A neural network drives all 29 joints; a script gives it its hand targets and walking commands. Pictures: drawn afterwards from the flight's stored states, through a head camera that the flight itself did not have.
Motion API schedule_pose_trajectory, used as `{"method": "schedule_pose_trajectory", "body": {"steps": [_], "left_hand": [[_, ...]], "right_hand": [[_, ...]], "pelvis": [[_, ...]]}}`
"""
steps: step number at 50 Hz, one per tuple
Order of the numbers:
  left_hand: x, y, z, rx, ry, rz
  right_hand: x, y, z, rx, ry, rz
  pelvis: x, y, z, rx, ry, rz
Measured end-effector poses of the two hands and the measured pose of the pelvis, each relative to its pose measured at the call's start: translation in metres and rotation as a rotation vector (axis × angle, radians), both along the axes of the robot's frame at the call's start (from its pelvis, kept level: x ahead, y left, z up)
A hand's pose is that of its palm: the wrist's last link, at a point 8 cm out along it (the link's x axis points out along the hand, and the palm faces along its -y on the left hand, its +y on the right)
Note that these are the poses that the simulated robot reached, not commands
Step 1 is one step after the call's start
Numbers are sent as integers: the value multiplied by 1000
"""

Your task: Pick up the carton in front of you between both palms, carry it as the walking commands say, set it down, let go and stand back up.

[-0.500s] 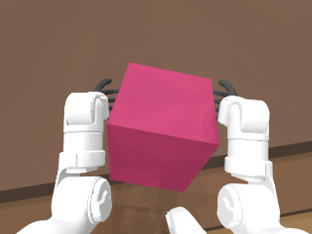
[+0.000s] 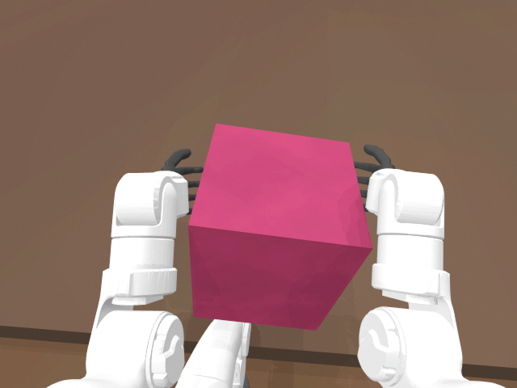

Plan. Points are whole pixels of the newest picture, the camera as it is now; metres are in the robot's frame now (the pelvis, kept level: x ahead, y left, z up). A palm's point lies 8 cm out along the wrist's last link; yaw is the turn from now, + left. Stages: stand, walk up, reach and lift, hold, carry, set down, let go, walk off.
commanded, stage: carry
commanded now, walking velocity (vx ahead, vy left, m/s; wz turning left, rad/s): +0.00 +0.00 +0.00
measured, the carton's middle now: (268, 232) +0.36 +0.04 +0.03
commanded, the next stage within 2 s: none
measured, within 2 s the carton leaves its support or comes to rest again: neither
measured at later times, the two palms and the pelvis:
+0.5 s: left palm (187, 47) +0.46 +0.15 +0.28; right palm (438, 36) +0.48 -0.14 +0.29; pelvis +0.12 +0.00 +0.15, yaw +0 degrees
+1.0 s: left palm (189, 52) +0.45 +0.14 +0.28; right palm (446, 50) +0.46 -0.15 +0.29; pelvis +0.10 +0.00 +0.15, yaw +1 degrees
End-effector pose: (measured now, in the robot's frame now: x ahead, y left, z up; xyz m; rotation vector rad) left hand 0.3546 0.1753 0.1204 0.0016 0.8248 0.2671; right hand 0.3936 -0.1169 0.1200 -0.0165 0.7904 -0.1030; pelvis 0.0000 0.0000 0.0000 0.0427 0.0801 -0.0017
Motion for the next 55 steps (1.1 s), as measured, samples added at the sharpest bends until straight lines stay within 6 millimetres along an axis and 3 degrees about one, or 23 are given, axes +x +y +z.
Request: {"method": "schedule_pose_trajectory", "body": {"steps": [4, 8, 12, 17, 23, 27, 33, 43, 55], "left_hand": [[48, -19, -2, -25, 40, -109], [68, -44, 17, -24, 94, -198], [82, -56, 50, -15, 92, -229], [102, -49, 96, -14, 3, -213], [108, -29, 144, 19, -112, -128], [102, -23, 162, 41, -105, -99], [98, -26, 170, 58, -51, -111], [99, -36, 160, 42, -16, -147], [90, -23, 153, 26, -21, -121]], "right_hand": [[8, -21, -1, -35, 35, -109], [-5, -45, 14, -21, 92, -230], [1, -55, 49, 3, 96, -288], [39, -49, 106, -25, 9, -236], [84, -29, 163, -65, -117, -78], [89, -23, 176, -77, -118, -17], [81, -27, 175, -70, -67, -14], [70, -38, 167, -63, -26, -72], [69, -24, 165, -71, -31, -51]], "pelvis": [[29, 19, 26, 13, -28, 8], [46, 28, 75, 19, -43, 5], [66, 31, 116, -7, -44, -12], [90, 22, 144, -48, -44, -23], [116, 0, 146, -57, -38, 1], [121, -7, 148, -57, -57, 12], [121, -8, 148, -46, -73, 21], [110, -4, 148, -44, -77, 20], [101, 1, 147, -44, -68, 18]]}}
